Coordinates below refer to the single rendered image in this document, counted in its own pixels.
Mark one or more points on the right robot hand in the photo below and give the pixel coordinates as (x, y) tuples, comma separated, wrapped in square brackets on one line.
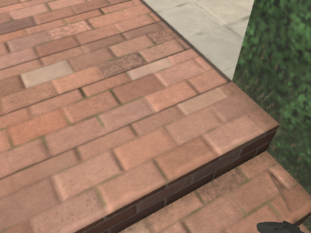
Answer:
[(277, 227)]

